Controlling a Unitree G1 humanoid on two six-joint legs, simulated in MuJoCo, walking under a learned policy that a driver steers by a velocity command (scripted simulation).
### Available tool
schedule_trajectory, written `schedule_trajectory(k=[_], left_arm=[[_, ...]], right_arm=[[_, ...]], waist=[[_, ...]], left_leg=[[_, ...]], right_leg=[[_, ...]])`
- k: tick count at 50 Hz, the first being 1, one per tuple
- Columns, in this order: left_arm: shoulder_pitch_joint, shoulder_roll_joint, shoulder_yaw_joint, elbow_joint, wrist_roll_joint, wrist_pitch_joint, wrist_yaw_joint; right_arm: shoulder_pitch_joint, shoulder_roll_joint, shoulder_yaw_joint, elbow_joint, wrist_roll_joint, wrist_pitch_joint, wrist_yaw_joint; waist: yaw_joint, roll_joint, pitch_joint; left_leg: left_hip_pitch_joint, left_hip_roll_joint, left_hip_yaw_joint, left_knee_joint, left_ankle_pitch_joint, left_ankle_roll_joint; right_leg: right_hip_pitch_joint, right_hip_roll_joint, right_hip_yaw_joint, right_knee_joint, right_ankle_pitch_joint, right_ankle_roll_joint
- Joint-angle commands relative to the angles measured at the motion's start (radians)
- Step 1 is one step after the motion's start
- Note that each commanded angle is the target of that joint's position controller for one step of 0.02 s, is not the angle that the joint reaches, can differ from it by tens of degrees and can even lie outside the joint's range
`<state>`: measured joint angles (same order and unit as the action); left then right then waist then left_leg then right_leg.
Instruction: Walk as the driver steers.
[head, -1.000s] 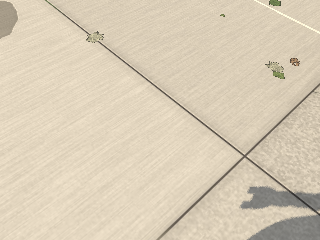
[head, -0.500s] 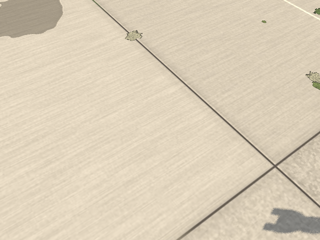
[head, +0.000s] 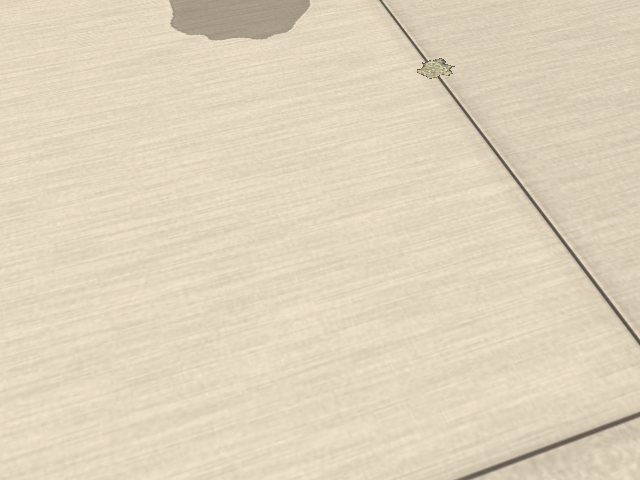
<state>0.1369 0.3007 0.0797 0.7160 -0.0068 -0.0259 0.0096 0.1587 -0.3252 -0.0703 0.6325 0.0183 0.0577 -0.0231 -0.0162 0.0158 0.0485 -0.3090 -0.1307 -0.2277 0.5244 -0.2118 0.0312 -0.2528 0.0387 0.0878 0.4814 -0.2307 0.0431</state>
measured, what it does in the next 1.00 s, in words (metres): walks ahead, turning right: left foot, then right foot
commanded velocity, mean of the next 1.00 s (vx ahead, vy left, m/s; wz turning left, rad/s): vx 0.17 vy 0.00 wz -0.31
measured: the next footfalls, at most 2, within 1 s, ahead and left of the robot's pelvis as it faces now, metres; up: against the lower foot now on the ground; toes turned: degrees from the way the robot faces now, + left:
left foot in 0.26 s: +0.02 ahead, +0.13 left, +0.00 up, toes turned -10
right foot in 0.64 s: +0.01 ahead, -0.14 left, +0.00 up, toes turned -18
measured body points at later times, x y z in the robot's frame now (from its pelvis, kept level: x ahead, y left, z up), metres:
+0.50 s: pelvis -0.01 -0.01 +0.00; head +0.02 -0.01 +0.45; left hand +0.20 +0.26 -0.09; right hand +0.05 -0.31 -0.10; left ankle -0.02 +0.13 -0.74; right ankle -0.04 -0.12 -0.68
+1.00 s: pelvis +0.12 -0.10 +0.01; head +0.14 -0.14 +0.45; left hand +0.26 +0.15 -0.10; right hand +0.22 -0.41 -0.09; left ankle +0.36 -0.04 -0.69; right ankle -0.03 -0.13 -0.74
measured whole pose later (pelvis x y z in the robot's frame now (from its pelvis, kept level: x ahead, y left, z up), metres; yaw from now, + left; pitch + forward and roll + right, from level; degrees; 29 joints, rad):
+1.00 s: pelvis +0.12 -0.10 +0.01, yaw -24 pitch +1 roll +1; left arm 0.40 0.29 0.03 0.75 -0.01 -0.06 0.01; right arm 0.08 -0.30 -0.05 0.69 0.02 -0.09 0.05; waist 0.07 0.04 0.03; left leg -0.62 0.04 0.00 0.57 0.07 -0.03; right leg 0.06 0.06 0.09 0.24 -0.32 -0.08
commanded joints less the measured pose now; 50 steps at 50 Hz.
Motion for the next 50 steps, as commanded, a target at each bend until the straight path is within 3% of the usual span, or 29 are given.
schedule_trajectory(k=[1, 2, 3, 4, 6, 8, 10, 12, 14, 15, 16, 18, 19, 20, 22, 26, 29, 30, 31, 32, 33, 34, 35, 36, 37, 39, 42, 45, 50], left_arm=[[-0.023, 0.166, 0.025, -0.071, 0.038, -0.014, -0.003], [-0.041, 0.103, 0.002, -0.073, 0.067, -0.019, -0.009], [-0.082, 0.062, -0.016, -0.078, 0.054, -0.027, -0.014], [-0.099, 0.052, -0.021, -0.068, 0.036, -0.029, -0.016], [-0.083, 0.097, -0.013, -0.051, 0.006, -0.022, -0.011], [-0.035, 0.153, 0.003, -0.042, 0.000, -0.002, -0.004], [-0.004, 0.179, 0.014, -0.043, -0.009, 0.014, 0.002], [-0.009, 0.179, 0.017, -0.052, -0.021, 0.024, 0.007], [-0.015, 0.154, 0.013, -0.062, -0.020, 0.022, 0.009], [-0.015, 0.132, 0.011, -0.080, -0.023, 0.020, 0.011], [-0.016, 0.129, 0.009, -0.075, -0.023, 0.019, 0.010], [-0.005, 0.115, 0.008, -0.081, -0.020, 0.025, 0.005], [-0.007, 0.129, 0.017, -0.086, -0.017, 0.030, 0.002], [-0.005, 0.152, 0.031, -0.087, -0.016, 0.036, -0.001], [0.020, 0.117, 0.025, -0.078, -0.020, 0.056, -0.005], [-0.060, 0.077, -0.007, -0.128, -0.023, 0.057, -0.037], [0.005, 0.109, 0.003, -0.120, -0.024, 0.047, -0.047], [0.082, 0.112, 0.009, -0.087, -0.023, 0.044, -0.045], [0.184, 0.140, 0.027, -0.047, -0.027, 0.041, -0.036], [0.305, 0.211, 0.052, -0.029, -0.035, 0.036, -0.024], [0.326, 0.343, 0.068, -0.066, -0.013, 0.006, -0.031], [0.303, 0.255, 0.044, -0.070, 0.001, -0.023, -0.039], [0.257, 0.192, 0.022, -0.071, 0.001, -0.039, -0.037], [0.218, 0.161, 0.012, -0.079, -0.004, -0.046, -0.034], [0.183, 0.152, 0.006, -0.083, -0.005, -0.042, -0.027], [0.179, 0.153, 0.002, -0.093, 0.006, -0.039, -0.011], [0.208, 0.151, 0.002, -0.075, -0.001, -0.037, 0.007], [0.252, 0.153, 0.001, -0.042, -0.002, -0.039, 0.013], [0.306, 0.162, 0.002, 0.015, -0.006, -0.039, 0.005]], right_arm=[[0.078, -0.039, -0.003, -0.051, -0.027, -0.018, -0.004], [0.040, -0.082, -0.015, -0.058, -0.035, -0.026, -0.007], [0.043, -0.116, -0.024, -0.043, -0.039, -0.028, -0.009], [0.040, -0.106, -0.025, -0.026, -0.042, -0.029, -0.007], [0.007, -0.071, -0.018, -0.015, -0.044, -0.032, -0.006], [-0.023, -0.048, -0.012, -0.013, -0.028, -0.043, -0.004], [-0.017, -0.058, -0.019, 0.001, -0.010, -0.050, -0.010], [0.006, -0.070, -0.026, 0.016, -0.007, -0.052, -0.013], [0.035, -0.095, -0.034, 0.013, -0.018, -0.054, -0.015], [0.045, -0.135, -0.049, 0.031, -0.023, -0.051, -0.011], [0.044, -0.121, -0.051, 0.023, -0.028, -0.047, -0.007], [0.061, -0.138, -0.055, 0.021, -0.041, -0.041, -0.012], [0.034, -0.122, -0.047, 0.008, -0.039, -0.046, -0.019], [0.023, -0.109, -0.038, -0.001, -0.039, -0.053, -0.026], [-0.042, -0.115, -0.039, -0.001, -0.019, -0.061, -0.030], [0.020, -0.154, -0.052, 0.022, -0.007, -0.055, -0.021], [0.027, -0.177, -0.056, 0.031, 0.010, -0.069, 0.001], [0.022, -0.163, -0.051, 0.034, 0.015, -0.074, 0.008], [0.046, -0.119, -0.037, 0.042, 0.005, -0.081, 0.015], [0.018, -0.051, -0.014, 0.022, -0.023, -0.091, 0.023], [-0.076, -0.016, -0.001, -0.081, -0.025, -0.115, 0.020], [-0.113, -0.094, -0.019, -0.083, 0.014, -0.137, 0.022], [-0.103, -0.122, -0.027, -0.075, 0.028, -0.150, 0.031], [-0.069, -0.126, -0.031, -0.046, 0.009, -0.157, 0.031], [-0.063, -0.127, -0.034, -0.035, -0.017, -0.163, 0.029], [-0.058, -0.107, -0.033, -0.024, -0.030, -0.166, 0.038], [-0.088, -0.061, -0.017, -0.018, -0.025, -0.161, 0.042], [-0.166, -0.023, 0.005, -0.026, -0.012, -0.160, 0.056], [-0.259, -0.030, 0.017, -0.060, 0.008, -0.168, 0.084]], waist=[[-0.069, -0.174, -0.142], [-0.043, -0.236, -0.103], [-0.045, -0.186, -0.082], [-0.048, -0.173, -0.075], [-0.018, -0.171, -0.055], [0.006, -0.171, -0.056], [0.017, -0.183, -0.078], [0.009, -0.191, -0.098], [-0.003, -0.150, -0.142], [0.021, -0.011, -0.155], [0.006, 0.047, -0.144], [-0.004, 0.181, -0.098], [-0.010, 0.218, -0.082], [-0.004, 0.162, -0.065], [0.032, 0.091, -0.034], [-0.036, 0.146, -0.041], [-0.002, 0.136, -0.045], [0.034, 0.113, -0.053], [0.068, 0.049, -0.082], [0.119, -0.150, -0.097], [0.120, -0.341, -0.107], [0.134, -0.184, -0.070], [0.096, -0.170, 0.003], [0.068, -0.120, 0.037], [0.053, -0.108, 0.047], [0.041, -0.123, 0.023], [0.047, -0.099, 0.009], [0.094, -0.121, 0.024], [0.125, -0.106, 0.084]], left_leg=[[-0.022, 0.047, -0.029, 0.125, -0.227, 0.002], [-0.042, 0.043, 0.008, 0.230, -0.401, -0.050], [-0.019, 0.086, 0.010, 0.293, -0.374, -0.085], [-0.019, 0.108, 0.036, 0.278, -0.320, -0.108], [-0.048, 0.133, 0.073, 0.199, -0.238, -0.137], [-0.014, 0.104, 0.129, 0.091, -0.218, -0.139], [0.013, 0.077, 0.157, -0.017, -0.146, -0.128], [0.078, 0.076, 0.163, -0.116, -0.037, -0.104], [0.203, 0.140, 0.141, -0.106, 0.098, -0.068], [0.230, 0.169, 0.125, -0.064, 0.151, -0.026], [0.253, 0.206, 0.088, -0.093, 0.179, 0.020], [0.276, 0.396, -0.085, -0.176, 0.287, 0.151], [0.263, 0.499, -0.157, -0.192, 0.399, 0.225], [0.234, 0.539, -0.154, -0.192, 0.491, 0.258], [0.215, 0.462, -0.014, -0.176, 0.471, 0.194], [0.186, 0.388, 0.102, -0.266, -0.017, 0.159], [0.108, 0.394, 0.144, -0.241, -0.171, 0.135], [0.049, 0.381, 0.177, -0.182, -0.200, 0.116], [-0.035, 0.342, 0.234, -0.047, -0.219, 0.084], [-0.220, 0.261, 0.345, 0.306, -0.265, 0.003], [-0.556, 0.085, 0.265, 0.581, -0.440, -0.051], [-0.611, 0.151, 0.136, 0.687, -0.400, -0.035], [-0.610, 0.188, 0.130, 0.662, -0.290, -0.009], [-0.571, 0.216, 0.137, 0.620, -0.197, -0.005], [-0.533, 0.227, 0.142, 0.549, -0.118, -0.015], [-0.443, 0.208, 0.168, 0.471, 0.015, -0.043], [-0.402, 0.179, 0.192, 0.289, 0.155, -0.083], [-0.326, 0.168, 0.225, 0.124, 0.286, -0.096], [-0.343, 0.170, 0.240, 0.006, 0.289, -0.027]], right_leg=[[0.153, -0.285, 0.286, -0.190, 0.333, -0.143], [0.036, -0.370, 0.405, -0.213, 0.313, -0.279], [0.009, -0.345, 0.379, -0.220, 0.240, -0.294], [0.022, -0.287, 0.323, -0.213, 0.179, -0.257], [0.082, -0.228, 0.287, -0.171, 0.195, -0.211], [0.102, -0.185, 0.266, -0.129, 0.301, -0.205], [0.145, -0.173, 0.295, -0.104, 0.350, -0.211], [0.140, -0.165, 0.321, -0.087, 0.363, -0.202], [0.053, -0.143, 0.308, -0.042, 0.362, -0.167], [-0.012, -0.083, 0.215, -0.001, 0.280, -0.132], [-0.073, -0.032, 0.155, 0.073, 0.180, -0.097], [-0.237, 0.032, 0.039, 0.247, -0.107, -0.044], [-0.292, 0.016, 0.009, 0.436, -0.350, -0.025], [-0.324, -0.015, 0.012, 0.605, -0.409, -0.006], [-0.331, -0.060, 0.003, 0.590, -0.315, 0.015], [-0.222, -0.086, -0.104, 0.359, -0.191, 0.005], [-0.041, -0.044, -0.175, 0.145, -0.125, -0.047], [0.072, -0.013, -0.205, 0.071, -0.078, -0.065], [0.225, 0.012, -0.193, 0.035, -0.092, -0.089], [0.380, -0.137, 0.066, -0.064, -0.142, -0.157], [0.428, -0.392, 0.693, -0.261, -0.368, -0.382], [0.379, -0.434, 0.729, -0.321, -0.471, -0.421], [0.317, -0.399, 0.629, -0.323, -0.464, -0.382], [0.272, -0.345, 0.519, -0.306, -0.379, -0.338], [0.239, -0.301, 0.431, -0.301, -0.249, -0.308], [0.202, -0.235, 0.312, -0.316, -0.063, -0.283], [0.197, -0.196, 0.195, -0.310, 0.102, -0.265], [0.166, -0.182, 0.112, -0.317, 0.161, -0.238], [0.251, -0.252, 0.084, -0.324, 0.204, -0.239]])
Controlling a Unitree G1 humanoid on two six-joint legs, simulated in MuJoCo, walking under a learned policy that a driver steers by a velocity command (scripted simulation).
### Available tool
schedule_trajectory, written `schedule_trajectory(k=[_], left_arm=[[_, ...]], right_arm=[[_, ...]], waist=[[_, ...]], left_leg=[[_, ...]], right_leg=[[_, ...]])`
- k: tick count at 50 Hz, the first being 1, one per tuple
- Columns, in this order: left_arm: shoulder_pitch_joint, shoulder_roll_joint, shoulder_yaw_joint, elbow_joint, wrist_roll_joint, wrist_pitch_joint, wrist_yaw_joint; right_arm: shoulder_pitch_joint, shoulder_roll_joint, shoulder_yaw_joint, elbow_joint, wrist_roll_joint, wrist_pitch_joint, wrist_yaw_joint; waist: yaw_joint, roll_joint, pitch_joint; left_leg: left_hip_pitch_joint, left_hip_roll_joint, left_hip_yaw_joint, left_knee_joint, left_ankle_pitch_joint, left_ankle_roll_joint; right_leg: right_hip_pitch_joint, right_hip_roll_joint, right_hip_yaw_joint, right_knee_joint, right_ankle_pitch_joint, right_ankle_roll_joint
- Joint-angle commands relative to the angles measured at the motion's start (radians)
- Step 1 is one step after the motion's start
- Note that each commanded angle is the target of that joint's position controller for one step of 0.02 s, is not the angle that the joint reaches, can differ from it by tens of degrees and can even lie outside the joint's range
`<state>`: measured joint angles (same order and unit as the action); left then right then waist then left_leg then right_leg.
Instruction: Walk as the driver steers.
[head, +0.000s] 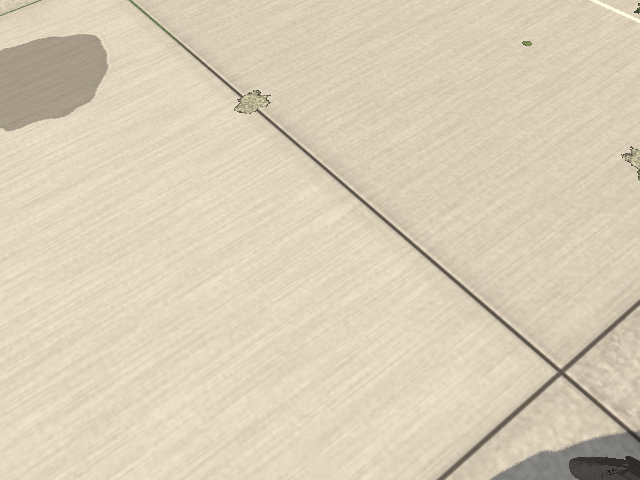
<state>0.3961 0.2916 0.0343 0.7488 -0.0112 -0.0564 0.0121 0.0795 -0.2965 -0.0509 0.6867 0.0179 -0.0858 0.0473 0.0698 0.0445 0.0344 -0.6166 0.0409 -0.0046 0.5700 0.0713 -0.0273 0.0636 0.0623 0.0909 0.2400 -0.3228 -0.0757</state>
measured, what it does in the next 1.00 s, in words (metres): walks ahead, turning left: left foot, then right foot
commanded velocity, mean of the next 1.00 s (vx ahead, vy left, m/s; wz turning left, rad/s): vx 0.49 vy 0.00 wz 0.44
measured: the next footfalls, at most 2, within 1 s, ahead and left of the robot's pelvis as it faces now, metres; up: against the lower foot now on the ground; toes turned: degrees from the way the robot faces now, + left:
left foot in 0.12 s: +0.26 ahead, +0.12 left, +0.00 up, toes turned +3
right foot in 0.58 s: +0.57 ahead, -0.05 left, +0.00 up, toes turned +22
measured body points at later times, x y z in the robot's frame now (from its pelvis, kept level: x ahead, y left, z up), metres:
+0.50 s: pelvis +0.30 +0.03 +0.00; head +0.34 +0.05 +0.45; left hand +0.47 +0.31 -0.07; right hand +0.40 -0.25 -0.11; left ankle +0.22 +0.12 -0.74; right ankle +0.52 -0.09 -0.70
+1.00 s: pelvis +0.57 +0.07 +0.00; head +0.60 +0.09 +0.45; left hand +0.43 +0.33 -0.12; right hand +0.88 -0.01 -0.08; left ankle +0.64 +0.29 -0.70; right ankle +0.53 -0.07 -0.74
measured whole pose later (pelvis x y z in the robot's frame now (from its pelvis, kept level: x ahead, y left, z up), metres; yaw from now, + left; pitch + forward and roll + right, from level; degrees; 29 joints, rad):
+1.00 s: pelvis +0.57 +0.07 +0.00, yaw +31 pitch +1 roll -2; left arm 0.37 0.30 0.06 0.83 -0.01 -0.08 -0.01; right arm 0.09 -0.28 -0.05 0.62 0.02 -0.03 0.04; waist 0.11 0.04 0.05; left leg -0.64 0.08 -0.04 0.70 -0.04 0.01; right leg 0.04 0.02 -0.16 0.23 -0.29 -0.01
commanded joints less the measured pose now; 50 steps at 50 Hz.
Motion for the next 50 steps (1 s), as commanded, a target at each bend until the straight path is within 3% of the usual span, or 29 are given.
schedule_trajectory(k=[1, 2, 4, 5, 6, 7, 8, 9, 10, 11, 12, 13, 16, 21, 23, 26, 28, 29, 30, 31, 32, 33, 34, 35, 37, 41, 46, 48, 50], left_arm=[[0.047, 0.173, 0.049, -0.010, -0.002, -0.006, 0.002], [0.043, 0.178, 0.050, -0.004, -0.002, -0.004, 0.003], [0.027, 0.198, 0.056, -0.003, 0.004, 0.003, 0.008], [0.016, 0.204, 0.056, -0.006, 0.010, 0.012, 0.012], [0.005, 0.198, 0.050, -0.016, 0.016, 0.018, 0.018], [0.071, 0.139, 0.029, -0.055, 0.035, 0.007, 0.016], [0.124, 0.067, 0.002, -0.047, 0.035, -0.015, 0.003], [-0.010, 0.154, 0.018, -0.073, -0.001, -0.041, -0.012], [-0.107, 0.170, 0.021, -0.108, -0.026, -0.061, -0.021], [-0.155, 0.160, 0.017, -0.120, -0.013, -0.077, -0.020], [-0.160, 0.155, 0.021, -0.120, 0.006, -0.080, -0.019], [-0.137, 0.149, 0.022, -0.120, 0.015, -0.076, -0.019], [-0.113, 0.115, 0.014, -0.119, 0.032, -0.052, -0.014], [-0.330, 0.060, -0.010, -0.177, 0.029, -0.059, -0.017], [-0.372, 0.076, -0.002, -0.187, 0.013, -0.065, -0.022], [-0.363, 0.123, 0.021, -0.188, 0.003, -0.070, -0.026], [-0.279, 0.145, 0.040, -0.169, 0.000, -0.076, -0.023], [-0.183, 0.174, 0.056, -0.157, 0.008, -0.079, -0.017], [-0.039, 0.230, 0.071, -0.148, 0.020, -0.076, -0.008], [0.009, 0.302, 0.090, -0.109, 0.026, -0.058, -0.017], [-0.021, 0.199, 0.071, -0.127, 0.015, -0.054, -0.023], [-0.064, 0.147, 0.056, -0.132, 0.012, -0.052, -0.020], [-0.112, 0.127, 0.047, -0.132, 0.022, -0.050, -0.021], [-0.138, 0.104, 0.041, -0.122, 0.025, -0.048, -0.020], [-0.151, 0.088, 0.039, -0.105, 0.027, -0.056, -0.015], [-0.131, 0.122, 0.055, -0.062, 0.016, -0.064, -0.014], [-0.112, 0.156, 0.061, -0.018, 0.011, -0.051, -0.011], [-0.058, 0.166, 0.060, 0.018, -0.003, -0.043, -0.016], [-0.020, 0.182, 0.062, 0.050, -0.021, -0.030, -0.021]], right_arm=[[-0.180, -0.064, -0.003, -0.118, 0.008, -0.026, 0.019], [-0.169, -0.070, -0.004, -0.117, 0.007, -0.027, 0.024], [-0.087, -0.105, -0.019, -0.100, 0.003, -0.023, 0.022], [0.024, -0.136, -0.037, -0.072, 0.001, -0.019, 0.015], [0.167, -0.168, -0.054, -0.042, 0.003, -0.012, 0.005], [0.311, -0.260, -0.078, -0.034, -0.009, -0.006, -0.006], [0.357, -0.239, -0.072, -0.009, 0.005, -0.008, 0.002], [0.339, -0.161, -0.052, -0.010, 0.012, -0.006, -0.004], [0.271, -0.159, -0.050, -0.021, 0.005, -0.001, -0.011], [0.223, -0.152, -0.046, -0.033, -0.003, 0.003, -0.016], [0.191, -0.138, -0.040, -0.045, -0.015, 0.003, -0.018], [0.170, -0.128, -0.036, -0.057, -0.024, 0.003, -0.022], [0.156, -0.131, -0.037, -0.054, -0.006, 0.003, -0.036], [0.229, -0.177, -0.052, -0.022, 0.006, 0.016, -0.058], [0.272, -0.185, -0.056, -0.006, 0.013, 0.024, -0.061], [0.282, -0.171, -0.055, 0.000, 0.017, 0.037, -0.066], [0.267, -0.156, -0.053, -0.006, 0.010, 0.046, -0.064], [0.271, -0.116, -0.038, -0.012, 0.004, 0.045, -0.059], [0.299, -0.039, -0.011, -0.032, -0.020, 0.043, -0.054], [0.440, 0.003, 0.005, -0.064, 0.020, 0.032, -0.051], [0.403, -0.109, -0.017, -0.035, 0.035, 0.036, -0.059], [0.288, -0.159, -0.033, -0.050, 0.026, 0.043, -0.060], [0.238, -0.151, -0.034, -0.059, 0.013, 0.048, -0.063], [0.210, -0.138, -0.036, -0.071, 0.003, 0.049, -0.059], [0.218, -0.103, -0.035, -0.073, 0.013, 0.058, -0.048], [0.151, -0.057, -0.023, -0.103, 0.004, 0.068, -0.040], [0.024, -0.025, -0.005, -0.130, 0.002, 0.048, -0.015], [-0.048, -0.006, 0.007, -0.152, 0.002, 0.037, -0.006], [-0.103, -0.015, 0.007, -0.175, 0.001, 0.028, 0.003]], waist=[[0.033, -0.135, 0.099], [0.021, -0.137, 0.089], [-0.028, -0.159, 0.002], [-0.089, -0.159, -0.084], [-0.164, -0.138, -0.178], [-0.168, 0.030, -0.334], [-0.137, 0.191, -0.440], [-0.185, 0.107, -0.333], [-0.174, 0.049, -0.184], [-0.147, -0.034, -0.102], [-0.109, -0.057, -0.054], [-0.076, -0.030, -0.052], [-0.044, 0.004, -0.027], [-0.124, 0.013, 0.004], [-0.140, 0.024, -0.011], [-0.116, 0.053, -0.028], [-0.063, 0.071, -0.051], [-0.013, 0.051, -0.121], [0.030, -0.093, -0.280], [-0.044, -0.429, -0.364], [-0.013, -0.273, -0.277], [0.010, -0.177, -0.156], [-0.006, -0.111, -0.093], [-0.021, -0.121, -0.047], [-0.044, -0.172, -0.028], [-0.043, -0.127, 0.003], [-0.003, -0.093, 0.027], [0.017, -0.079, 0.051], [0.017, -0.084, 0.071]], left_leg=[[-0.038, -0.005, 0.019, -0.053, -0.021, 0.052], [-0.024, -0.013, 0.025, -0.063, -0.052, 0.072], [0.103, -0.071, 0.064, -0.053, -0.132, 0.114], [0.245, -0.114, 0.094, -0.056, -0.147, 0.145], [0.479, -0.105, 0.069, -0.059, -0.105, 0.179], [0.894, 0.130, -0.307, -0.024, -0.148, 0.310], [1.076, 0.298, -0.761, -0.180, -0.372, 0.426], [1.012, 0.271, -0.748, -0.260, -0.494, 0.376], [0.863, 0.244, -0.620, -0.294, -0.465, 0.341], [0.718, 0.207, -0.534, -0.317, -0.365, 0.328], [0.611, 0.169, -0.468, -0.339, -0.257, 0.320], [0.544, 0.144, -0.436, -0.362, -0.197, 0.323], [0.407, 0.112, -0.341, -0.395, -0.089, 0.336], [0.274, 0.023, -0.235, -0.371, -0.126, 0.256], [0.311, 0.041, -0.278, -0.342, -0.175, 0.238], [0.426, 0.086, -0.372, -0.246, -0.218, 0.203], [0.441, 0.080, -0.397, -0.152, -0.188, 0.174], [0.411, 0.027, -0.359, -0.007, -0.175, 0.141], [0.296, -0.047, -0.266, 0.289, -0.376, 0.105], [-0.053, -0.147, -0.154, 0.601, -0.696, 0.053], [-0.156, -0.065, -0.184, 0.719, -0.621, 0.040], [-0.170, -0.035, -0.160, 0.735, -0.523, 0.037], [-0.130, -0.001, -0.138, 0.709, -0.452, 0.030], [-0.114, 0.023, -0.140, 0.664, -0.407, 0.025], [-0.052, 0.051, -0.117, 0.618, -0.364, 0.022], [-0.114, 0.066, -0.101, 0.499, -0.295, 0.006], [-0.064, 0.050, -0.049, 0.217, -0.081, 0.019], [-0.025, 0.029, -0.019, 0.119, -0.076, 0.036], [-0.022, 0.018, 0.006, 0.046, -0.117, 0.057]], right_leg=[[-0.031, -0.289, 0.072, -0.068, 0.346, -0.114], [0.001, -0.297, 0.057, -0.043, 0.434, -0.105], [0.057, -0.287, 0.012, 0.085, 0.832, -0.083], [0.061, -0.264, -0.025, 0.236, 1.040, -0.067], [-0.044, -0.233, -0.063, 0.438, 1.066, -0.034], [-0.402, -0.154, -0.091, 0.805, 0.725, 0.029], [-0.662, 0.023, -0.016, 1.064, -0.204, 0.073], [-0.771, -0.025, 0.065, 1.135, -0.186, 0.061], [-0.813, -0.073, 0.049, 1.101, -0.100, 0.049], [-0.796, -0.106, 0.032, 1.030, -0.043, 0.044], [-0.753, -0.131, 0.026, 0.963, -0.003, 0.051], [-0.703, -0.144, 0.028, 0.929, 0.019, 0.062], [-0.666, -0.156, -0.010, 0.801, 0.035, 0.119], [-0.534, -0.087, -0.047, 0.405, 0.387, 0.162], [-0.493, -0.065, -0.028, 0.334, 0.435, 0.162], [-0.469, -0.073, 0.017, 0.265, 0.354, 0.131], [-0.357, -0.074, -0.003, 0.227, 0.270, 0.087], [-0.199, -0.118, 0.018, 0.208, 0.242, 0.047], [0.048, -0.303, 0.200, 0.218, 0.158, -0.012], [0.290, -0.500, 0.686, 0.105, -0.089, -0.173], [0.220, -0.481, 0.720, 0.048, -0.298, -0.147], [0.105, -0.433, 0.540, 0.040, -0.230, -0.105], [-0.006, -0.386, 0.399, 0.033, -0.059, -0.087], [-0.076, -0.349, 0.305, 0.016, 0.057, -0.088], [-0.144, -0.302, 0.170, -0.028, 0.163, -0.079], [-0.137, -0.323, 0.046, -0.076, 0.319, -0.116], [-0.115, -0.297, -0.109, -0.090, 0.417, -0.098], [-0.106, -0.302, -0.119, -0.096, 0.431, -0.104], [-0.050, -0.324, -0.096, -0.081, 0.477, -0.110]])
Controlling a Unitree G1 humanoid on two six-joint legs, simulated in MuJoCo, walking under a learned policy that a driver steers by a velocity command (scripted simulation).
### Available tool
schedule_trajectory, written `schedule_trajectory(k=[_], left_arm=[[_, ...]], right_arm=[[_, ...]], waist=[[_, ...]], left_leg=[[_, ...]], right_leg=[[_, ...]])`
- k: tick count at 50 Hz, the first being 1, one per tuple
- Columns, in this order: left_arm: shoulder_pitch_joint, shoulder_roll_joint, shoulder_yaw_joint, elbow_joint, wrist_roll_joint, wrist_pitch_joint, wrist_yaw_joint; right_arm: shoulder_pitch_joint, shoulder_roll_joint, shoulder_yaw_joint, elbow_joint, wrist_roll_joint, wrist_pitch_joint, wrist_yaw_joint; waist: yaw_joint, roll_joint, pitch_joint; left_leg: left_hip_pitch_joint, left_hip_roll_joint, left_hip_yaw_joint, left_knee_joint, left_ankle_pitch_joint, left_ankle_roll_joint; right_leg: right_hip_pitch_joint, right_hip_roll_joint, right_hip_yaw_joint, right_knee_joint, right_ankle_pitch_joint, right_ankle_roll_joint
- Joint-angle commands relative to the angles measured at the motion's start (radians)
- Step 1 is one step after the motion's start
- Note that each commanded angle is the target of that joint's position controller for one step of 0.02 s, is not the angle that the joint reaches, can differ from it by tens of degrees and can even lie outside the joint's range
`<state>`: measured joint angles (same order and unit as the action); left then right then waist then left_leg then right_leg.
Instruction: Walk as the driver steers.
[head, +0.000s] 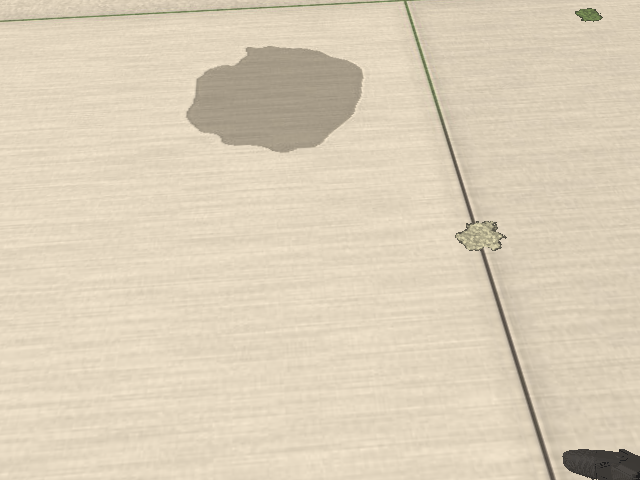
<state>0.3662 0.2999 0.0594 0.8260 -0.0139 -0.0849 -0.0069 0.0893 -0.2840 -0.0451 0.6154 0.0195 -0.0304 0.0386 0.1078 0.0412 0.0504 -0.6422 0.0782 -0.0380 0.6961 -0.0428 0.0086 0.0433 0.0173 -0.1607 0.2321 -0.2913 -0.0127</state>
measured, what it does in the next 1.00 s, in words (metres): walks ahead, turning right: left foot, then right foot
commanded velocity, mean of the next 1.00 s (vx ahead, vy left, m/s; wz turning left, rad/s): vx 0.50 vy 0.00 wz -0.41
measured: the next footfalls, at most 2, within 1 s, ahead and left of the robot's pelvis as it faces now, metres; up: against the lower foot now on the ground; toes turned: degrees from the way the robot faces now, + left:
left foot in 0.10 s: +0.24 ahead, +0.13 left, +0.00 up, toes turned +0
right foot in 0.64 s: +0.48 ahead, -0.16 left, +0.00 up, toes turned -20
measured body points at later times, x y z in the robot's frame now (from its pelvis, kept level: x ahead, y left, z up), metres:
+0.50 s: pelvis +0.27 +0.02 +0.00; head +0.29 +0.01 +0.45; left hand +0.50 +0.24 -0.10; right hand +0.25 -0.27 -0.12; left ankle +0.20 +0.13 -0.74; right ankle +0.41 -0.16 -0.69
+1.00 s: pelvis +0.53 -0.10 +0.01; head +0.55 -0.13 +0.45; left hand +0.72 +0.13 -0.10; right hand +0.61 -0.42 -0.08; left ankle +0.78 -0.02 -0.69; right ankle +0.45 -0.15 -0.74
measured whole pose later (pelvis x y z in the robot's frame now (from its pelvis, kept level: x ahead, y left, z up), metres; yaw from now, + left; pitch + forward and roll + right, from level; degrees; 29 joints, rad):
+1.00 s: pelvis +0.53 -0.10 +0.01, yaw -30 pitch +1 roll +0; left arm 0.33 0.29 0.07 0.72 -0.02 -0.04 0.01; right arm 0.03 -0.29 -0.05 0.70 0.00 -0.09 0.01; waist 0.08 0.04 0.05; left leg -0.62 0.06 -0.11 0.61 0.02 -0.07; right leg -0.12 0.11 0.14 0.36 -0.25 -0.08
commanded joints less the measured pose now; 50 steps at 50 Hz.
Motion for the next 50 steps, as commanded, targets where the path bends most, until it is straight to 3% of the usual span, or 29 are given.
schedule_trajectory(k=[1, 3, 5, 6, 7, 8, 9, 10, 11, 13, 16, 20, 24, 27, 29, 30, 31, 32, 33, 34, 35, 36, 37, 38, 39, 41, 44, 47, 50], left_arm=[[0.019, 0.183, 0.038, -0.015, -0.024, 0.006, -0.002], [0.014, 0.211, 0.042, -0.001, -0.027, 0.018, 0.002], [-0.007, 0.203, 0.032, 0.002, -0.024, 0.021, 0.008], [-0.008, 0.131, 0.003, -0.030, 0.009, 0.012, 0.008], [0.123, 0.019, -0.028, -0.041, 0.003, -0.002, 0.000], [0.043, 0.143, 0.005, -0.026, -0.027, -0.010, -0.002], [-0.029, 0.160, 0.016, -0.059, -0.043, -0.010, -0.002], [-0.062, 0.139, 0.014, -0.061, -0.033, -0.007, 0.004], [-0.064, 0.128, 0.018, -0.059, -0.018, 0.001, 0.008], [-0.009, 0.084, 0.015, -0.038, -0.021, 0.030, 0.008], [-0.045, 0.054, 0.013, -0.058, -0.017, 0.055, 0.012], [-0.150, 0.035, 0.004, -0.098, -0.011, 0.048, -0.007], [-0.288, 0.023, -0.008, -0.156, -0.008, 0.045, -0.035], [-0.342, 0.039, -0.003, -0.199, -0.007, 0.047, -0.051], [-0.313, 0.066, 0.011, -0.214, -0.007, 0.053, -0.056], [-0.246, 0.091, 0.027, -0.205, -0.008, 0.057, -0.055], [-0.113, 0.131, 0.053, -0.175, -0.011, 0.060, -0.049], [0.056, 0.200, 0.090, -0.131, -0.013, 0.069, -0.031], [0.058, 0.329, 0.115, -0.129, -0.023, 0.069, -0.017], [0.065, 0.276, 0.092, -0.175, -0.012, 0.047, -0.025], [0.036, 0.205, 0.071, -0.168, -0.002, 0.029, -0.031], [-0.010, 0.179, 0.064, -0.168, -0.004, 0.019, -0.030], [-0.080, 0.142, 0.053, -0.177, -0.006, 0.017, -0.028], [-0.124, 0.114, 0.042, -0.194, 0.006, 0.015, -0.022], [-0.142, 0.110, 0.040, -0.206, 0.012, 0.015, -0.018], [-0.134, 0.128, 0.044, -0.202, 0.006, 0.012, -0.008], [-0.093, 0.160, 0.053, -0.185, -0.001, 0.015, 0.012], [-0.057, 0.163, 0.054, -0.170, -0.006, 0.026, 0.022], [-0.011, 0.165, 0.056, -0.149, -0.012, 0.034, 0.024]], right_arm=[[-0.128, -0.039, -0.002, -0.111, -0.002, -0.032, 0.014], [-0.085, -0.081, -0.018, -0.105, -0.006, -0.039, 0.015], [0.172, -0.166, -0.063, -0.030, -0.012, -0.038, -0.003], [0.356, -0.251, -0.087, 0.003, -0.027, -0.028, -0.025], [0.339, -0.287, -0.081, -0.003, -0.042, -0.024, -0.028], [0.323, -0.192, -0.063, -0.007, -0.036, -0.027, -0.027], [0.268, -0.153, -0.048, 0.008, -0.023, -0.032, -0.026], [0.214, -0.120, -0.039, 0.019, -0.019, -0.039, -0.021], [0.167, -0.093, -0.034, 0.024, -0.022, -0.047, -0.017], [0.121, -0.066, -0.034, 0.038, -0.032, -0.069, -0.013], [0.105, -0.081, -0.045, 0.075, -0.035, -0.090, -0.020], [0.126, -0.115, -0.055, 0.110, -0.036, -0.084, -0.038], [0.186, -0.158, -0.069, 0.145, -0.020, -0.066, -0.047], [0.213, -0.180, -0.079, 0.168, -0.001, -0.043, -0.049], [0.200, -0.208, -0.086, 0.167, 0.005, -0.027, -0.053], [0.190, -0.221, -0.089, 0.163, 0.009, -0.018, -0.056], [0.173, -0.221, -0.087, 0.158, 0.015, -0.010, -0.058], [0.183, -0.195, -0.074, 0.149, 0.006, -0.013, -0.062], [0.278, -0.046, -0.028, 0.095, -0.040, -0.034, -0.052], [0.213, -0.081, -0.021, 0.080, -0.014, -0.074, -0.041], [0.097, -0.151, -0.039, 0.050, 0.027, -0.097, -0.032], [0.074, -0.139, -0.032, 0.040, 0.025, -0.111, -0.034], [0.077, -0.139, -0.035, 0.054, -0.002, -0.114, -0.042], [0.096, -0.151, -0.043, 0.063, -0.018, -0.107, -0.044], [0.109, -0.151, -0.046, 0.066, -0.024, -0.094, -0.041], [0.114, -0.122, -0.040, 0.067, -0.034, -0.075, -0.040], [0.014, -0.084, -0.025, 0.038, -0.036, -0.063, -0.042], [-0.092, -0.064, -0.014, 0.016, -0.027, -0.069, -0.032], [-0.154, -0.084, -0.018, -0.005, -0.013, -0.081, -0.019]], waist=[[-0.029, -0.089, 0.055], [-0.081, -0.120, 0.009], [-0.232, -0.123, -0.161], [-0.292, -0.008, -0.327], [-0.197, 0.208, -0.477], [-0.249, 0.094, -0.413], [-0.224, 0.092, -0.240], [-0.190, 0.046, -0.161], [-0.156, 0.053, -0.110], [-0.106, 0.064, -0.087], [-0.087, 0.032, -0.024], [-0.114, 0.013, 0.016], [-0.167, -0.016, 0.057], [-0.172, -0.008, 0.064], [-0.136, 0.021, 0.014], [-0.093, 0.036, -0.037], [-0.013, 0.026, -0.109], [0.064, -0.026, -0.198], [-0.044, -0.317, -0.259], [-0.004, -0.223, -0.429], [0.025, -0.144, -0.300], [-0.013, -0.096, -0.203], [-0.059, -0.049, -0.136], [-0.095, -0.070, -0.120], [-0.113, -0.080, -0.111], [-0.124, -0.068, -0.095], [-0.096, -0.077, -0.052], [-0.051, -0.113, -0.036], [-0.029, -0.124, -0.031]], left_leg=[[0.013, -0.027, 0.047, -0.110, -0.038, 0.032], [0.129, -0.066, 0.065, -0.165, -0.097, 0.059], [0.550, -0.087, 0.077, -0.216, 0.002, 0.109], [0.889, 0.133, -0.150, -0.152, 0.080, 0.170], [1.100, 0.362, -0.590, -0.265, -0.092, 0.307], [1.005, 0.337, -0.584, -0.336, -0.188, 0.282], [0.879, 0.297, -0.412, -0.365, -0.168, 0.243], [0.755, 0.248, -0.308, -0.400, -0.112, 0.218], [0.656, 0.213, -0.229, -0.438, -0.067, 0.203], [0.542, 0.185, -0.126, -0.512, -0.009, 0.198], [0.488, 0.186, -0.010, -0.569, 0.075, 0.199], [0.522, 0.158, 0.122, -0.586, 0.102, 0.176], [0.608, 0.192, 0.188, -0.580, 0.116, 0.165], [0.719, 0.220, 0.216, -0.518, 0.208, 0.142], [0.757, 0.220, 0.245, -0.400, 0.504, 0.119], [0.758, 0.212, 0.258, -0.282, 0.657, 0.106], [0.707, 0.182, 0.283, -0.093, 0.709, 0.080], [0.522, 0.140, 0.289, 0.174, 0.533, 0.035], [0.052, -0.042, 0.252, 0.556, -0.373, -0.042], [-0.086, -0.126, -0.017, 0.712, -0.573, -0.041], [-0.178, -0.070, -0.062, 0.707, -0.483, -0.012], [-0.166, -0.027, -0.058, 0.626, -0.396, 0.009], [-0.107, 0.009, -0.056, 0.532, -0.342, 0.006], [-0.028, 0.032, -0.064, 0.475, -0.300, 0.001], [0.018, 0.035, -0.063, 0.443, -0.279, -0.008], [0.046, 0.028, -0.038, 0.359, -0.248, -0.041], [0.041, 0.000, -0.020, 0.154, -0.082, -0.080], [0.113, -0.047, -0.013, -0.062, 0.096, -0.087], [0.149, -0.071, -0.032, -0.153, 0.126, -0.076]], right_leg=[[0.004, -0.293, 0.169, -0.053, 0.495, -0.171], [0.042, -0.298, 0.177, 0.039, 0.717, -0.151], [-0.085, -0.226, 0.125, 0.332, 0.832, -0.096], [-0.334, -0.161, 0.102, 0.655, 0.442, -0.053], [-0.642, 0.003, 0.193, 0.955, -0.308, -0.002], [-0.718, -0.035, 0.302, 1.045, -0.298, -0.001], [-0.780, -0.078, 0.270, 1.037, -0.212, -0.005], [-0.757, -0.116, 0.252, 0.997, -0.129, 0.000], [-0.719, -0.139, 0.250, 0.960, -0.065, 0.007], [-0.622, -0.161, 0.257, 0.944, 0.012, 0.019], [-0.664, -0.169, 0.270, 0.884, 0.085, 0.038], [-0.694, -0.158, 0.248, 0.649, 0.287, 0.036], [-0.707, -0.142, 0.180, 0.480, 0.328, 0.007], [-0.728, -0.123, 0.142, 0.419, 0.242, -0.033], [-0.638, -0.065, 0.086, 0.411, 0.146, -0.070], [-0.540, -0.023, 0.056, 0.415, 0.098, -0.094], [-0.357, 0.027, 0.037, 0.368, 0.118, -0.126], [-0.066, 0.023, 0.116, 0.329, 0.158, -0.168], [0.278, -0.244, 0.646, 0.268, 0.045, -0.344], [0.371, -0.357, 1.026, 0.080, -0.124, -0.435], [0.301, -0.339, 0.903, 0.037, -0.075, -0.369], [0.169, -0.298, 0.778, 0.045, 0.004, -0.333], [0.030, -0.256, 0.670, 0.047, 0.127, -0.303], [-0.065, -0.226, 0.601, 0.033, 0.230, -0.291], [-0.121, -0.208, 0.575, 0.014, 0.283, -0.291], [-0.195, -0.190, 0.513, -0.005, 0.381, -0.295], [-0.261, -0.140, 0.437, -0.015, 0.376, -0.264], [-0.297, -0.099, 0.414, -0.001, 0.254, -0.216], [-0.262, -0.125, 0.477, 0.040, 0.188, -0.201]])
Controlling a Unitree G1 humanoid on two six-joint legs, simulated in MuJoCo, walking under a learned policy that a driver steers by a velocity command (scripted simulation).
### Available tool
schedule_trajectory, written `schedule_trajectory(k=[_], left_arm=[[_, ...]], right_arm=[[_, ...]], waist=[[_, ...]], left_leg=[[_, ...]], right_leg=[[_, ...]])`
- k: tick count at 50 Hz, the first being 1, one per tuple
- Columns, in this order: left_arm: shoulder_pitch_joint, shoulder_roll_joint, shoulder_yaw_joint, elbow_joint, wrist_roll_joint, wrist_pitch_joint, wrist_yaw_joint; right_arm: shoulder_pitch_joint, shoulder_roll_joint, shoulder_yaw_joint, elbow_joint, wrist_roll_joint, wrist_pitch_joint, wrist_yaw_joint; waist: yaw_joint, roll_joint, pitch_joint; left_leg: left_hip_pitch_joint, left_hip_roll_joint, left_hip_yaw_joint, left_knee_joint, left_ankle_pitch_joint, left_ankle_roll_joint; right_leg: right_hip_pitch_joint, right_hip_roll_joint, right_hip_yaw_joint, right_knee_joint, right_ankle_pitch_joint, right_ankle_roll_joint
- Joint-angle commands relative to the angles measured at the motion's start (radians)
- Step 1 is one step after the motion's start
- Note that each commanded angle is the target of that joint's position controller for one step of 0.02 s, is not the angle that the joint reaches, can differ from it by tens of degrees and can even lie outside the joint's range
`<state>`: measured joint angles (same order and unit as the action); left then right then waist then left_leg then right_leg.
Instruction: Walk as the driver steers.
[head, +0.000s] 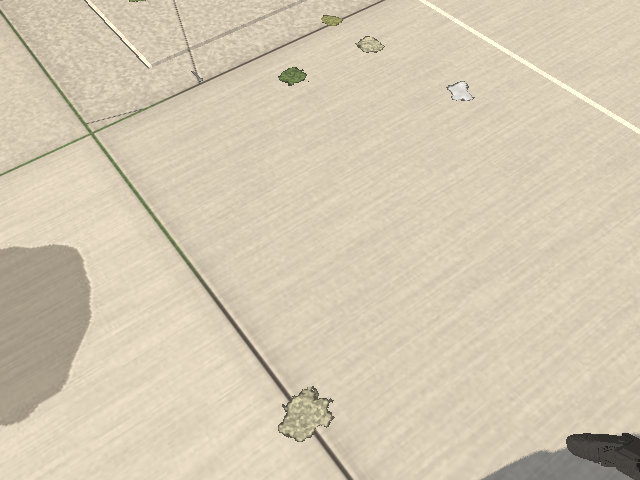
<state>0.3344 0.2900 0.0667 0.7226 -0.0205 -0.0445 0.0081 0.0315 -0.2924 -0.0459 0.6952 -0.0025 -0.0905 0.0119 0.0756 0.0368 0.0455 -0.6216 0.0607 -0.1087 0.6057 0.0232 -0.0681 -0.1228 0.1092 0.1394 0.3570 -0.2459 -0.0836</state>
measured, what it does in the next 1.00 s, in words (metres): walks ahead: left foot, then right foot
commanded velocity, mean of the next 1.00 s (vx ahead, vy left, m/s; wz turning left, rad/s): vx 0.50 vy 0.00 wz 0.11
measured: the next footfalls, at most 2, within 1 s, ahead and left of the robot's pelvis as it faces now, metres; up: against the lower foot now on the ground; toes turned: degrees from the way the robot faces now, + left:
left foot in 0.12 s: +0.25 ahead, +0.14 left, +0.00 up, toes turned -7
right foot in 0.60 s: +0.48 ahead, -0.09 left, +0.00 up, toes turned +11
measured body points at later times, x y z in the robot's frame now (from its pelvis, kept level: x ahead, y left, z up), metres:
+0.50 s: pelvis +0.27 +0.04 +0.00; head +0.30 +0.05 +0.45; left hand +0.51 +0.27 -0.07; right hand +0.27 -0.24 -0.12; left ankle +0.22 +0.14 -0.75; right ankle +0.42 -0.11 -0.71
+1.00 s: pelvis +0.52 +0.06 -0.01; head +0.56 +0.06 +0.44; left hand +0.43 +0.33 -0.13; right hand +0.81 -0.11 -0.07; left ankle +0.64 +0.21 -0.73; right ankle +0.44 -0.09 -0.75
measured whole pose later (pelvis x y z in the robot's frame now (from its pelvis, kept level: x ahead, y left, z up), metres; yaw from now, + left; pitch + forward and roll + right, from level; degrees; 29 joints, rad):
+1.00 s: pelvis +0.52 +0.06 -0.01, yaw +10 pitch +2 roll -2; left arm 0.45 0.29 0.07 0.86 -0.03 -0.06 -0.01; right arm 0.01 -0.28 -0.02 0.65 0.01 -0.08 0.04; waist 0.13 0.04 0.03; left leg -0.52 0.04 -0.06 0.52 -0.05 0.00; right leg -0.01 0.02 0.02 0.29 -0.32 0.00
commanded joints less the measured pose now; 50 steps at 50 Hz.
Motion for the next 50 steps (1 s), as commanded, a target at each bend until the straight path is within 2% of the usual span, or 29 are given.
schedule_trajectory(k=[1, 4, 5, 6, 7, 8, 9, 10, 11, 12, 13, 15, 17, 20, 25, 27, 28, 29, 30, 31, 32, 33, 34, 36, 38, 40, 43, 47, 50], left_arm=[[0.029, 0.168, 0.048, -0.042, -0.007, -0.004, 0.010], [0.025, 0.151, 0.045, -0.030, 0.003, 0.003, 0.014], [0.017, 0.141, 0.041, -0.028, 0.006, 0.005, 0.012], [0.020, 0.110, 0.029, -0.029, 0.011, 0.004, 0.008], [0.037, 0.069, 0.010, -0.044, 0.026, 0.004, 0.008], [0.183, 0.018, -0.005, -0.050, -0.002, -0.008, 0.006], [0.152, 0.104, 0.003, -0.040, -0.007, -0.017, 0.007], [0.016, 0.154, 0.016, -0.060, -0.007, -0.023, 0.004], [-0.069, 0.144, 0.012, -0.079, 0.007, -0.033, 0.006], [-0.116, 0.132, 0.012, -0.097, 0.025, -0.045, 0.004], [-0.117, 0.118, 0.013, -0.102, 0.034, -0.052, 0.001], [-0.109, 0.085, 0.005, -0.107, 0.036, -0.056, -0.004], [-0.152, 0.058, -0.006, -0.122, 0.036, -0.054, -0.005], [-0.254, 0.035, -0.020, -0.138, 0.028, -0.061, -0.013], [-0.349, 0.069, -0.008, -0.161, 0.011, -0.074, -0.024], [-0.316, 0.091, 0.005, -0.155, 0.007, -0.080, -0.022], [-0.260, 0.105, 0.015, -0.138, 0.009, -0.081, -0.017], [-0.168, 0.135, 0.029, -0.122, 0.017, -0.083, -0.008], [-0.014, 0.195, 0.045, -0.104, 0.028, -0.079, 0.002], [0.041, 0.265, 0.062, -0.071, 0.033, -0.060, -0.006], [0.012, 0.177, 0.047, -0.073, 0.020, -0.058, -0.012], [-0.024, 0.118, 0.031, -0.076, 0.016, -0.059, -0.012], [-0.071, 0.092, 0.020, -0.077, 0.023, -0.059, -0.014], [-0.104, 0.061, 0.009, -0.054, 0.035, -0.061, -0.019], [-0.086, 0.070, 0.012, -0.025, 0.028, -0.069, -0.025], [-0.081, 0.102, 0.021, -0.005, 0.013, -0.069, -0.026], [-0.063, 0.145, 0.032, 0.013, 0.000, -0.057, -0.022], [0.025, 0.183, 0.041, 0.053, -0.014, -0.041, -0.015], [0.035, 0.188, 0.041, 0.070, -0.014, -0.026, -0.007]], right_arm=[[-0.100, -0.088, -0.021, -0.087, 0.010, -0.025, 0.011], [-0.031, -0.115, -0.033, -0.064, 0.010, -0.039, 0.021], [0.027, -0.122, -0.040, -0.045, 0.006, -0.042, 0.019], [0.117, -0.149, -0.054, -0.021, -0.004, -0.046, 0.014], [0.258, -0.192, -0.062, -0.006, -0.015, -0.047, 0.011], [0.347, -0.281, -0.088, 0.042, -0.014, -0.034, 0.020], [0.343, -0.189, -0.065, 0.042, 0.025, -0.032, 0.031], [0.285, -0.133, -0.049, 0.028, 0.030, -0.027, 0.029], [0.244, -0.124, -0.042, 0.014, 0.015, -0.018, 0.028], [0.225, -0.116, -0.038, 0.013, 0.011, -0.012, 0.025], [0.222, -0.105, -0.032, 0.012, 0.004, -0.011, 0.020], [0.240, -0.100, -0.030, 0.019, 0.011, -0.007, 0.012], [0.260, -0.129, -0.039, 0.028, 0.021, -0.001, -0.001], [0.286, -0.166, -0.052, 0.037, 0.027, 0.014, -0.018], [0.359, -0.161, -0.053, 0.056, 0.035, 0.037, -0.028], [0.346, -0.161, -0.056, 0.052, 0.036, 0.044, -0.030], [0.338, -0.143, -0.051, 0.047, 0.034, 0.045, -0.030], [0.327, -0.110, -0.040, 0.037, 0.027, 0.043, -0.028], [0.332, -0.041, -0.018, 0.015, 0.008, 0.039, -0.025], [0.447, -0.006, -0.004, -0.022, 0.038, 0.027, -0.026], [0.427, -0.108, -0.026, 0.003, 0.052, 0.030, -0.031], [0.340, -0.148, -0.039, -0.002, 0.044, 0.036, -0.030], [0.312, -0.135, -0.040, 0.000, 0.034, 0.042, -0.030], [0.277, -0.099, -0.039, -0.014, 0.024, 0.046, -0.020], [0.262, -0.053, -0.026, -0.025, 0.021, 0.044, -0.012], [0.204, -0.038, -0.014, -0.048, 0.004, 0.035, -0.006], [0.085, -0.021, 0.004, -0.073, 0.001, 0.013, 0.008], [-0.019, -0.061, -0.002, -0.103, 0.017, -0.002, 0.023], [0.028, -0.107, -0.021, -0.093, 0.019, -0.011, 0.021]], waist=[[0.001, -0.124, -0.029], [-0.030, -0.167, -0.043], [-0.061, -0.174, -0.057], [-0.101, -0.159, -0.120], [-0.152, -0.055, -0.264], [-0.094, 0.289, -0.340], [-0.120, 0.204, -0.280], [-0.141, 0.104, -0.144], [-0.138, 0.021, -0.091], [-0.125, 0.000, -0.040], [-0.104, 0.021, -0.049], [-0.089, 0.062, -0.072], [-0.093, 0.063, -0.064], [-0.124, 0.056, -0.044], [-0.143, 0.063, -0.039], [-0.107, 0.078, -0.044], [-0.073, 0.077, -0.061], [-0.024, 0.061, -0.116], [0.033, -0.080, -0.246], [-0.023, -0.375, -0.320], [-0.011, -0.264, -0.219], [0.002, -0.178, -0.111], [-0.019, -0.125, -0.068], [-0.049, -0.139, -0.021], [-0.065, -0.142, -0.019], [-0.071, -0.125, -0.006], [-0.038, -0.106, 0.002], [-0.018, -0.113, -0.005], [-0.076, -0.125, -0.033]], left_leg=[[0.133, -0.056, 0.026, -0.090, 0.040, 0.010], [0.178, -0.042, 0.039, -0.116, -0.037, 0.055], [0.250, -0.052, 0.068, -0.148, -0.050, 0.082], [0.390, -0.042, 0.068, -0.159, -0.058, 0.121], [0.628, 0.101, -0.109, -0.140, -0.074, 0.193], [0.919, 0.288, -0.586, -0.251, -0.285, 0.380], [0.919, 0.301, -0.732, -0.338, -0.542, 0.382], [0.805, 0.261, -0.597, -0.348, -0.535, 0.341], [0.701, 0.213, -0.493, -0.355, -0.427, 0.318], [0.625, 0.179, -0.425, -0.365, -0.301, 0.319], [0.587, 0.144, -0.373, -0.373, -0.203, 0.309], [0.562, 0.108, -0.309, -0.387, -0.091, 0.316], [0.509, 0.100, -0.265, -0.400, -0.038, 0.328], [0.423, 0.071, -0.214, -0.408, -0.056, 0.301], [0.418, 0.075, -0.270, -0.345, -0.136, 0.260], [0.418, 0.078, -0.307, -0.294, -0.158, 0.237], [0.397, 0.054, -0.303, -0.243, -0.156, 0.217], [0.347, 0.011, -0.266, -0.121, -0.152, 0.186], [0.224, -0.061, -0.165, 0.173, -0.329, 0.146], [-0.064, -0.146, -0.045, 0.433, -0.635, 0.107], [-0.176, -0.063, -0.053, 0.570, -0.587, 0.093], [-0.193, -0.035, -0.047, 0.606, -0.494, 0.089], [-0.157, -0.009, -0.031, 0.598, -0.423, 0.079], [-0.098, 0.028, -0.025, 0.537, -0.348, 0.073], [-0.059, 0.025, 0.001, 0.467, -0.324, 0.068], [-0.062, 0.039, 0.037, 0.336, -0.274, 0.057], [0.030, 0.017, 0.071, 0.091, -0.125, 0.048], [0.142, -0.026, 0.066, -0.052, -0.034, 0.049], [0.291, -0.036, 0.065, -0.137, -0.066, 0.088]], right_leg=[[-0.064, -0.227, 0.207, -0.056, 0.129, -0.125], [0.026, -0.276, 0.246, 0.019, 0.181, -0.107], [0.033, -0.263, 0.229, 0.069, 0.267, -0.092], [0.027, -0.211, 0.185, 0.200, 0.376, -0.066], [-0.076, -0.150, 0.113, 0.470, 0.248, -0.030], [-0.446, 0.008, -0.001, 0.803, -0.230, 0.057], [-0.599, -0.047, 0.041, 0.906, -0.317, 0.060], [-0.643, -0.098, 0.024, 0.917, -0.224, 0.055], [-0.621, -0.125, -0.011, 0.885, -0.161, 0.053], [-0.619, -0.149, -0.024, 0.818, -0.118, 0.059], [-0.567, -0.169, -0.024, 0.757, -0.082, 0.063], [-0.515, -0.168, -0.048, 0.642, -0.082, 0.085], [-0.484, -0.154, -0.077, 0.507, -0.075, 0.111], [-0.389, -0.126, -0.088, 0.307, 0.116, 0.132], [-0.262, -0.087, -0.059, 0.148, 0.228, 0.131], [-0.177, -0.092, -0.057, 0.101, 0.199, 0.107], [-0.086, -0.103, -0.063, 0.068, 0.189, 0.086], [0.061, -0.158, -0.031, 0.059, 0.157, 0.052], [0.289, -0.342, 0.144, 0.060, 0.087, -0.011], [0.465, -0.538, 0.564, -0.037, -0.139, -0.164], [0.390, -0.529, 0.609, -0.079, -0.320, -0.164], [0.292, -0.478, 0.453, -0.087, -0.250, -0.127], [0.204, -0.428, 0.328, -0.105, -0.114, -0.104], [0.080, -0.361, 0.182, -0.148, 0.059, -0.092], [0.031, -0.334, 0.123, -0.183, 0.155, -0.117], [0.017, -0.331, 0.093, -0.206, 0.239, -0.146], [-0.023, -0.293, 0.026, -0.203, 0.299, -0.134], [-0.008, -0.321, 0.058, -0.165, 0.280, -0.109], [0.008, -0.331, 0.081, -0.079, 0.283, -0.066]])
